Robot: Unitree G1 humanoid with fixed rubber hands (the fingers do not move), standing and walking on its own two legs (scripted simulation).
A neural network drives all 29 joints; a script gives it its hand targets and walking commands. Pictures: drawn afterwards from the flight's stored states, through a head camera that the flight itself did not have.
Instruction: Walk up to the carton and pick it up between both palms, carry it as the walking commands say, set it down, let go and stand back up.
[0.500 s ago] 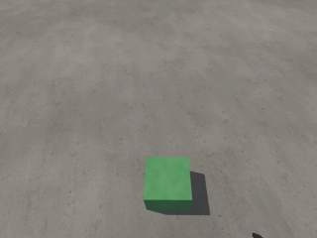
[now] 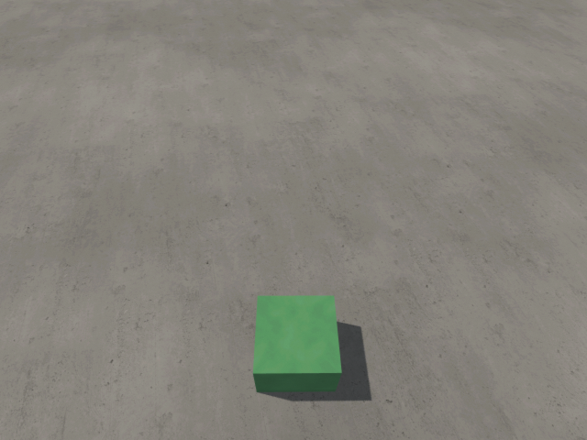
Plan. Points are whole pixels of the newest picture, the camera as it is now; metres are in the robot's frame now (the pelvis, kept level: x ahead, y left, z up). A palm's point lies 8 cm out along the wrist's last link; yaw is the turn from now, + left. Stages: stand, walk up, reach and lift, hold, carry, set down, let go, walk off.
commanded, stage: walk up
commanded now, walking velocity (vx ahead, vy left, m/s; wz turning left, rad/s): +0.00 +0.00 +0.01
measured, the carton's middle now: (295, 343) +0.54 +0.01 -0.69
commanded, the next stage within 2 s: none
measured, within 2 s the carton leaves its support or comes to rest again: neither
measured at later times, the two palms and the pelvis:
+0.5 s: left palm out of the picture +0.07 +0.25 -0.15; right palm out of the picture +0.13 -0.22 -0.14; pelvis +0.07 +0.01 +0.00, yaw +1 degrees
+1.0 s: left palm out of the picture +0.04 +0.22 -0.14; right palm out of the picture +0.05 -0.25 -0.14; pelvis +0.05 -0.01 +0.00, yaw +0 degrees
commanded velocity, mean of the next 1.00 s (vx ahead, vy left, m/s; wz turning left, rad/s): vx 0.04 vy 0.00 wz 0.01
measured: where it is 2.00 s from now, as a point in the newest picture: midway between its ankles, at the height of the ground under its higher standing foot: outside the picture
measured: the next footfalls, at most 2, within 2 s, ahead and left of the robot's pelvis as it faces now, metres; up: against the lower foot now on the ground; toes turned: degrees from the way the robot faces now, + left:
right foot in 0.06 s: +0.04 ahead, -0.13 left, +0.00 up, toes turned -3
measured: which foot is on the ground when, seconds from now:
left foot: down 0.00-1.00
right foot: up 0.00-0.04, down 0.06-1.00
